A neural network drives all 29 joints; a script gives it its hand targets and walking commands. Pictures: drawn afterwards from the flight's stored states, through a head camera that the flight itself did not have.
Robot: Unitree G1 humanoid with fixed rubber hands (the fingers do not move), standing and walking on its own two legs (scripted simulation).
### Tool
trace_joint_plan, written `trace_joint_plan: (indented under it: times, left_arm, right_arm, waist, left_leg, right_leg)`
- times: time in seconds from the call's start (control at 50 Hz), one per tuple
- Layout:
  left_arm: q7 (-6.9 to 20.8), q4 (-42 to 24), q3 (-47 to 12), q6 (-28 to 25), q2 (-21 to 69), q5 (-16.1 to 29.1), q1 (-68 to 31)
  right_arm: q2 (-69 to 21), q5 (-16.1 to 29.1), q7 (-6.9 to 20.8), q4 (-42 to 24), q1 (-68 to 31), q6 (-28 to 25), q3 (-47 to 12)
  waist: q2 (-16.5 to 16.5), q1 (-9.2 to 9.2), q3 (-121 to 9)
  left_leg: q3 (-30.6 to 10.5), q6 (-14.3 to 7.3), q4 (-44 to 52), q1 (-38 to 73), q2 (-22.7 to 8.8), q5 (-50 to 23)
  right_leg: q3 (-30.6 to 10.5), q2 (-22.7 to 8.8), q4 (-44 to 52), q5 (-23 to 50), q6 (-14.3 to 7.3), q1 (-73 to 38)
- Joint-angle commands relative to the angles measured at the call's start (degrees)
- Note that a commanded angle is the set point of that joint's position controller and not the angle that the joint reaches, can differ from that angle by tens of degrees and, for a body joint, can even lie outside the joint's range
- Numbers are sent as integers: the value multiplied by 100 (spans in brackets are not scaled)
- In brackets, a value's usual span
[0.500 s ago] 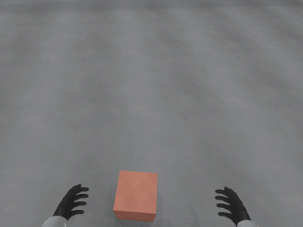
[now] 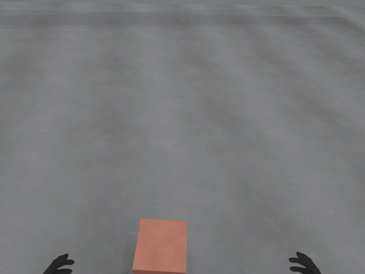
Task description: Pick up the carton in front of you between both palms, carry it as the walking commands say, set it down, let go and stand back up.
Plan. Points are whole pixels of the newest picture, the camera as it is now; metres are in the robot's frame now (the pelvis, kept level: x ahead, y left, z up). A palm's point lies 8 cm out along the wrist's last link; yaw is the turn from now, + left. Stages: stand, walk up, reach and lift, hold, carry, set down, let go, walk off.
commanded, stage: stand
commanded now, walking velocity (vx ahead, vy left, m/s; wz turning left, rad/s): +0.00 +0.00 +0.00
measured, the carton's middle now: (161, 252) +0.34 +0.06 -0.64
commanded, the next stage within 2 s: none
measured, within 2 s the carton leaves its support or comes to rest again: neither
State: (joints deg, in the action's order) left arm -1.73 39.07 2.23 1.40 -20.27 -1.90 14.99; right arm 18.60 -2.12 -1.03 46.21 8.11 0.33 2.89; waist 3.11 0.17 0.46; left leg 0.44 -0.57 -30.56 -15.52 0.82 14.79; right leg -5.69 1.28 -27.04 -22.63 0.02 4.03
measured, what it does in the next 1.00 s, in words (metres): stands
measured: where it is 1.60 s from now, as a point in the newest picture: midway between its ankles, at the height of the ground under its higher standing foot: outside the picture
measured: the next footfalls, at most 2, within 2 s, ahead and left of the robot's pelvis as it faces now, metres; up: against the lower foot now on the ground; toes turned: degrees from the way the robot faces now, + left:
none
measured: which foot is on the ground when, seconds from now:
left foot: down 0.00-1.00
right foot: down 0.00-1.00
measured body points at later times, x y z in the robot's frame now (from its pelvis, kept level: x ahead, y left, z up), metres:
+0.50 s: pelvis -0.01 +0.00 +0.00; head -0.01 +0.02 +0.45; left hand +0.09 +0.31 -0.11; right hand +0.11 -0.30 -0.09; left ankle +0.02 +0.11 -0.73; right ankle -0.09 -0.13 -0.73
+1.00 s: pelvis -0.02 +0.01 +0.01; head -0.02 +0.02 +0.46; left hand +0.07 +0.32 -0.11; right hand +0.08 -0.31 -0.10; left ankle +0.02 +0.11 -0.73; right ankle -0.09 -0.13 -0.73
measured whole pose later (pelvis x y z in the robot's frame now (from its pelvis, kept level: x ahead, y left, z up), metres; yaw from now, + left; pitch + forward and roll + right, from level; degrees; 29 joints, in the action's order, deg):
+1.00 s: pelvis -0.02 +0.01 +0.01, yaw -1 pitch -3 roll +0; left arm -1.2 53.2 0.4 -0.3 -22.3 -1.4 12.0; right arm 21.2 -0.8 -0.6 59.0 5.8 -0.5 1.3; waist 1.5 0.5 1.8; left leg 1.0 -1.0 -24.2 -11.9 0.7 9.9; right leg -6.3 1.0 -21.2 -17.7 0.5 1.0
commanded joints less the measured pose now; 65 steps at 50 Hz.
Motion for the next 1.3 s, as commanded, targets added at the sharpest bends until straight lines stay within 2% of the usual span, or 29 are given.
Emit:
trace_joint_plan:
  times: [0.0,0.22,0.68,1.28]
  left_arm:
    - [-28,-231,174,-112,-779,1,-26]
    - [-21,170,117,-157,-871,12,-98]
    - [22,882,39,-208,-1033,36,-263]
    - [40,1373,-27,-228,-1158,75,-442]
  right_arm:
    - [894,8,-30,-222,-203,-89,170]
    - [988,39,-35,143,-300,-127,106]
    - [1196,98,8,785,-434,-142,46]
    - [1312,155,29,1181,-535,-135,-13]
  waist:
    - [-325,-1,-329]
    - [-249,-7,-224]
    - [-292,18,8]
    - [-299,43,7]
  left_leg:
    - [-553,-110,253,1117,-553,-1901]
    - [-571,-116,380,1147,-590,-1830]
    - [-698,-110,823,1149,-670,-1127]
    - [-736,-143,983,1269,-736,-1277]
  right_leg:
    - [-150,-425,404,2014,59,833]
    - [-205,-491,581,1987,13,743]
    - [-353,-557,930,1389,-69,749]
    - [-366,-624,1095,1451,-97,628]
